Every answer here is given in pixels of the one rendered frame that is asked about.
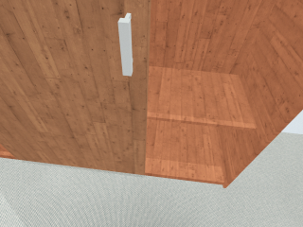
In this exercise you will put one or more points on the handle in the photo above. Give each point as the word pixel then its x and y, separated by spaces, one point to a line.
pixel 125 42

